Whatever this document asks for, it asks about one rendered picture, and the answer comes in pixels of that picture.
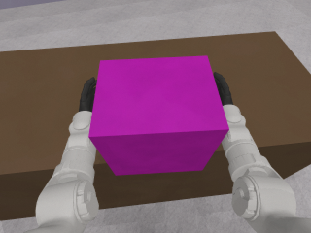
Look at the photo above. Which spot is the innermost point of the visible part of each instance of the carton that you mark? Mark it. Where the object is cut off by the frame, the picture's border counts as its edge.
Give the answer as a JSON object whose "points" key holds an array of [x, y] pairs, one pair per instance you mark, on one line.
{"points": [[157, 115]]}

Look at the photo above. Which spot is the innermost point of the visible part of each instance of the robot right hand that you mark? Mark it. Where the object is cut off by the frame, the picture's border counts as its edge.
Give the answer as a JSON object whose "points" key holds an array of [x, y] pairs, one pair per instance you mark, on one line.
{"points": [[223, 89]]}

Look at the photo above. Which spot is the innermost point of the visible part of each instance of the right robot forearm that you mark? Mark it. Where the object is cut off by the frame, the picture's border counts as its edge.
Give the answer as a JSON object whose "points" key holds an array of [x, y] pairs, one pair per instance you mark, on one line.
{"points": [[241, 150]]}

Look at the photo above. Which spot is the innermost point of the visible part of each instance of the robot left upper arm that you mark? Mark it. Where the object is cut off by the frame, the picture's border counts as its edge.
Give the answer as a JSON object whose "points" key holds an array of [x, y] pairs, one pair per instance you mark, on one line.
{"points": [[66, 207]]}

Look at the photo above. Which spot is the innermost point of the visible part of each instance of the pedestal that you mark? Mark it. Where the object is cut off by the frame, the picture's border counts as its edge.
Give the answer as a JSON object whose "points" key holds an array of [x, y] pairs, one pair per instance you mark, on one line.
{"points": [[41, 89]]}

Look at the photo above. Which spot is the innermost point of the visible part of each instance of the robot right upper arm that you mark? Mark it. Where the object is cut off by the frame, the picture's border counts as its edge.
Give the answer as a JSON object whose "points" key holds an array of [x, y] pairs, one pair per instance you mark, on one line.
{"points": [[268, 205]]}

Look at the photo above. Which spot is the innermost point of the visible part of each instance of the left robot forearm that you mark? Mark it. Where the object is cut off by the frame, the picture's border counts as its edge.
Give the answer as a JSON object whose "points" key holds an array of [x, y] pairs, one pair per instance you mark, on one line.
{"points": [[79, 154]]}

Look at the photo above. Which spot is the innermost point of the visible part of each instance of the robot left hand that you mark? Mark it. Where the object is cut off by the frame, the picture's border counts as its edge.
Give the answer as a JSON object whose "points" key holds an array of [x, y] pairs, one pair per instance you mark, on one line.
{"points": [[87, 95]]}

